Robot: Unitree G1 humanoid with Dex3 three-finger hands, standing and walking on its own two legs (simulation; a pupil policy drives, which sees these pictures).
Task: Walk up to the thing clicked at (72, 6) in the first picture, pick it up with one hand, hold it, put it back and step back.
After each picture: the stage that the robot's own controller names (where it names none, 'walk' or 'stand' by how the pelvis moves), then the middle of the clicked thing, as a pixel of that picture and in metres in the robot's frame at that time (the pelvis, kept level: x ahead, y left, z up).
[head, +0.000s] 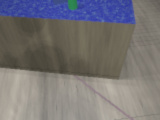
stand; (72, 0) +1.06 +0.13 -0.06
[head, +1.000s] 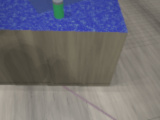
walk; (58, 8) +0.93 +0.18 -0.06
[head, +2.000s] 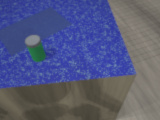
walk; (36, 48) +0.54 +0.25 -0.03
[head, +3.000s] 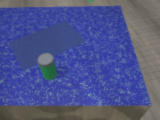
stand; (47, 67) +0.46 +0.21 -0.06
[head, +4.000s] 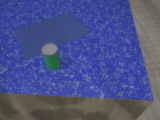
stand; (51, 57) +0.49 +0.19 -0.06
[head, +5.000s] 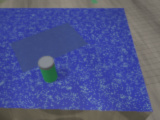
stand; (48, 69) +0.45 +0.20 -0.07
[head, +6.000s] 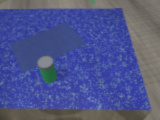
stand; (47, 69) +0.45 +0.21 -0.07
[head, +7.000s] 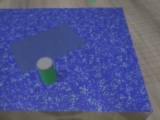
stand; (47, 71) +0.44 +0.21 -0.07
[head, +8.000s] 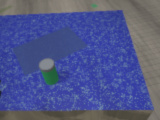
rise first; (49, 72) +0.44 +0.23 -0.06
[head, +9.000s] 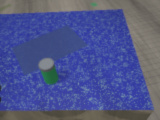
go down; (49, 71) +0.44 +0.22 -0.06
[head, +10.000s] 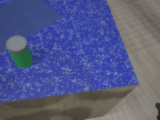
go down; (20, 52) +0.46 +0.22 -0.02
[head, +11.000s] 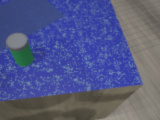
go down; (21, 50) +0.46 +0.22 +0.00
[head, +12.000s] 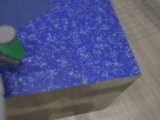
close in; (10, 45) +0.46 +0.23 +0.03
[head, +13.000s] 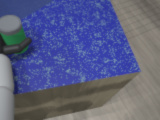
close; (14, 35) +0.48 +0.20 +0.04
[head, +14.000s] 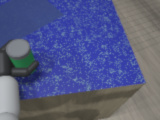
lift; (22, 58) +0.40 +0.20 +0.04
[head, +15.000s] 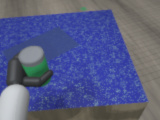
lift; (36, 67) +0.32 +0.17 +0.15
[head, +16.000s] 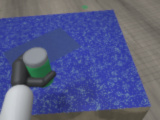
hold; (39, 68) +0.33 +0.17 +0.13
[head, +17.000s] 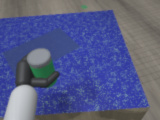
hold; (43, 69) +0.33 +0.16 +0.12
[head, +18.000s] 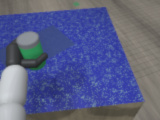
crouch; (32, 51) +0.40 +0.19 +0.13
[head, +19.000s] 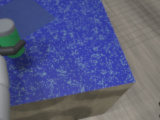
lower; (9, 39) +0.47 +0.22 +0.05
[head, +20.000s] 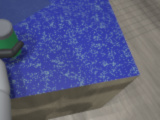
lower; (6, 40) +0.47 +0.22 +0.03
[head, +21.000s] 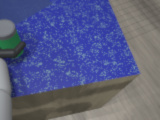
lower; (8, 40) +0.47 +0.22 +0.03
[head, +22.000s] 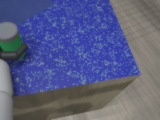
lower; (11, 42) +0.46 +0.21 +0.03
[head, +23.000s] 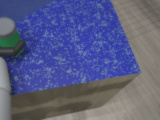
rest; (8, 38) +0.47 +0.22 +0.04
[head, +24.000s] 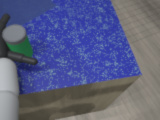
withdraw; (19, 44) +0.46 +0.20 +0.03
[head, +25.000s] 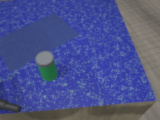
sink last; (47, 66) +0.42 +0.18 -0.01
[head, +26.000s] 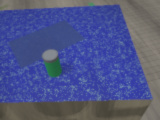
stand; (52, 63) +0.47 +0.20 -0.02
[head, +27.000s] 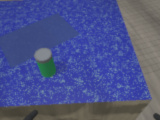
stand; (45, 63) +0.44 +0.20 -0.01
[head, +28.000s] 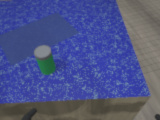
stand; (45, 60) +0.45 +0.20 -0.01
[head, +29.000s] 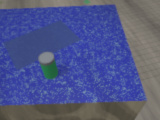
stand; (48, 66) +0.46 +0.20 -0.04
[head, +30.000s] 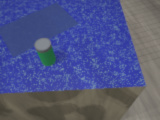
walk; (45, 52) +0.48 +0.21 -0.04
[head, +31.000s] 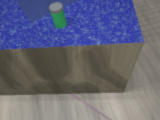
walk; (58, 16) +0.70 +0.19 -0.04
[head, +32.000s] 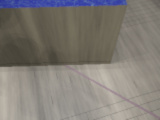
walk; out of the picture +1.02 +0.19 -0.04
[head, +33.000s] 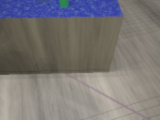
stand; out of the picture +1.06 +0.21 -0.06
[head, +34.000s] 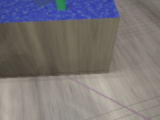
stand; (60, 0) +1.06 +0.22 -0.07
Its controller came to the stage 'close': yes
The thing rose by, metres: 0.20
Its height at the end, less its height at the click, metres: +0.00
